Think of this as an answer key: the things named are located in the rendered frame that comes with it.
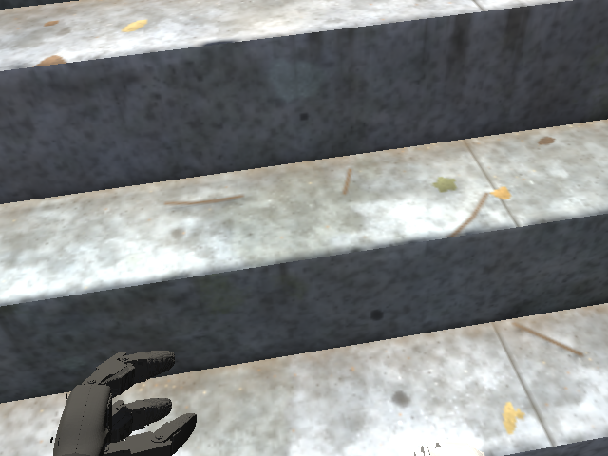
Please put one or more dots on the left robot hand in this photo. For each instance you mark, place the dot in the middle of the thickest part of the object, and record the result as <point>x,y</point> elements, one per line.
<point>91,426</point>

